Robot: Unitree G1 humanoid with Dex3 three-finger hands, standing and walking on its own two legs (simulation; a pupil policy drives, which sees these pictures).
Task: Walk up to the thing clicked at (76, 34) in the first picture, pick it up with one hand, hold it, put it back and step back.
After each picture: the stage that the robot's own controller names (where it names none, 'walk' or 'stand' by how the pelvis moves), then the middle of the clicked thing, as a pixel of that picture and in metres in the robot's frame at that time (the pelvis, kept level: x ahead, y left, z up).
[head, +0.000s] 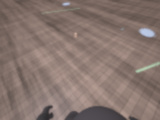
stand; (75, 35) +1.96 +0.42 -0.72
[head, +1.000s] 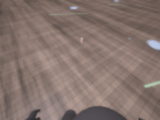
walk; (81, 40) +1.86 +0.19 -0.71
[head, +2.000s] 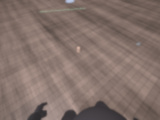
walk; (78, 49) +1.26 +0.19 -0.72
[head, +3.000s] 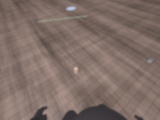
walk; (76, 70) +0.78 +0.21 -0.71
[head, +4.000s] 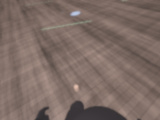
walk; (76, 88) +0.48 +0.24 -0.71
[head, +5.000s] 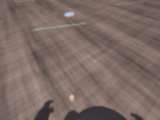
stand; (72, 98) +0.34 +0.21 -0.72
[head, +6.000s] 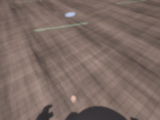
stand; (73, 99) +0.33 +0.20 -0.72
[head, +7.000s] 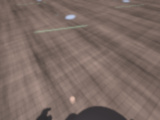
stand; (72, 99) +0.34 +0.21 -0.73
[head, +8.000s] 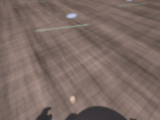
stand; (72, 99) +0.33 +0.21 -0.73
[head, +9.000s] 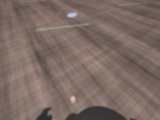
stand; (73, 99) +0.33 +0.20 -0.73
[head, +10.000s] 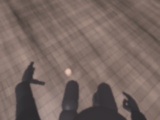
go down; (68, 72) +0.39 +0.20 -0.49
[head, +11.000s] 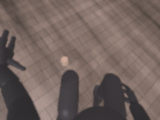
go down; (64, 61) +0.44 +0.22 -0.32
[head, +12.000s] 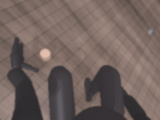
close in; (45, 55) +0.42 +0.25 -0.24
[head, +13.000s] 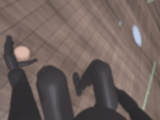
close; (22, 54) +0.41 +0.28 -0.22
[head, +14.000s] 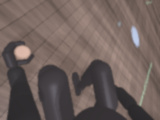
lift; (22, 54) +0.40 +0.27 -0.23
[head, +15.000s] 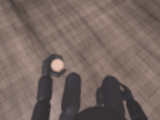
lift; (58, 67) +0.32 +0.23 -0.04
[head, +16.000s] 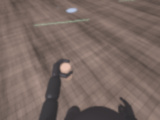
hold; (66, 71) +0.33 +0.17 +0.03
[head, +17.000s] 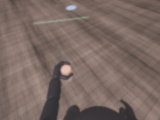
hold; (67, 73) +0.32 +0.17 +0.00
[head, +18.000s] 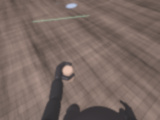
crouch; (68, 74) +0.32 +0.16 -0.01
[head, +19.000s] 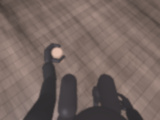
crouch; (58, 55) +0.43 +0.21 -0.08
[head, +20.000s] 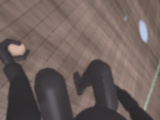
lower; (19, 51) +0.42 +0.28 -0.23
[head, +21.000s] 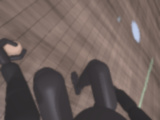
lower; (15, 51) +0.43 +0.29 -0.22
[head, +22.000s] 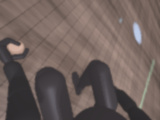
lower; (17, 50) +0.42 +0.29 -0.23
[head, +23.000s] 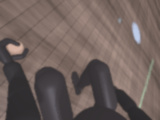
lower; (17, 50) +0.43 +0.29 -0.23
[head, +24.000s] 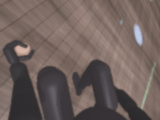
loosen; (23, 52) +0.42 +0.27 -0.23
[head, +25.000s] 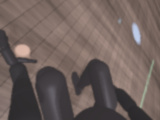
withdraw; (23, 53) +0.42 +0.26 -0.23
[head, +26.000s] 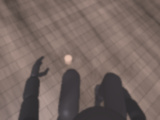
walk; (68, 60) +0.44 +0.20 -0.31
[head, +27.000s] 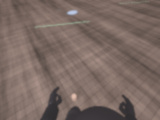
stand; (74, 97) +0.35 +0.17 -0.66
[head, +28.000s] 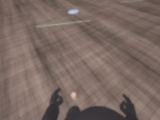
stand; (73, 95) +0.36 +0.18 -0.67
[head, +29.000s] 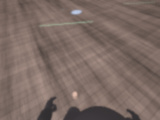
stand; (75, 95) +0.37 +0.17 -0.69
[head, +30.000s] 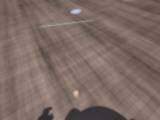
walk; (76, 94) +0.38 +0.18 -0.72
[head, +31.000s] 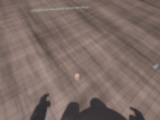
walk; (77, 76) +0.54 +0.12 -0.71
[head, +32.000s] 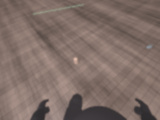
walk; (75, 60) +0.85 +0.27 -0.68
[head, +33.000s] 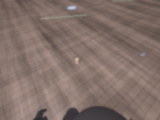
stand; (76, 61) +1.01 +0.23 -0.71
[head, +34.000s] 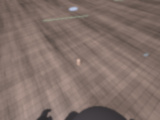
stand; (78, 62) +1.00 +0.22 -0.73
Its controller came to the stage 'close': yes
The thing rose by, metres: 0.72
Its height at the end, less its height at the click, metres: +0.00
